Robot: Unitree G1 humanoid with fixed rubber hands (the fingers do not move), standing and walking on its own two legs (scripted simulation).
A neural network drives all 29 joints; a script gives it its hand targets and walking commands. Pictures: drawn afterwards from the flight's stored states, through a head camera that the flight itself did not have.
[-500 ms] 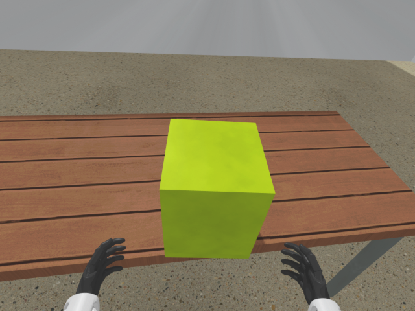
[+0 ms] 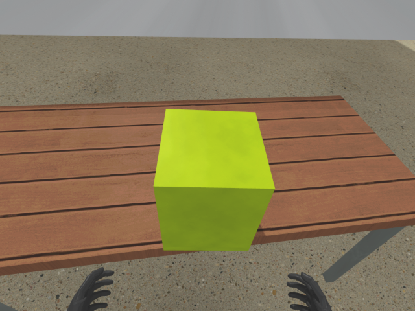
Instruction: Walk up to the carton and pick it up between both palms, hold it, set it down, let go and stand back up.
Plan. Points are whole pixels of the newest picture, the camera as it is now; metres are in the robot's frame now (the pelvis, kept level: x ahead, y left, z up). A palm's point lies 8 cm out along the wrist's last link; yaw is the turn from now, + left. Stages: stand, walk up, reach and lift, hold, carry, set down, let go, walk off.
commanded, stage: set down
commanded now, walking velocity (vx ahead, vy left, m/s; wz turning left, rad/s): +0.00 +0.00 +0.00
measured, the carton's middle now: (208, 182) +0.40 +0.01 +0.02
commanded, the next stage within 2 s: let go in 0.30 s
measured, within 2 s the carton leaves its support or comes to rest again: neither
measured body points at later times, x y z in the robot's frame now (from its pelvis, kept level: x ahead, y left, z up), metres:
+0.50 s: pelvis +0.00 +0.00 +0.00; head +0.00 +0.01 +0.45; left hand +0.17 +0.23 -0.09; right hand +0.16 -0.23 -0.09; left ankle +0.01 +0.11 -0.75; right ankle -0.04 -0.08 -0.75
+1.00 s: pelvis -0.02 +0.01 -0.01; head -0.01 +0.02 +0.44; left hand +0.12 +0.26 -0.10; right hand +0.11 -0.23 -0.12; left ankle +0.01 +0.11 -0.75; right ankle -0.04 -0.08 -0.75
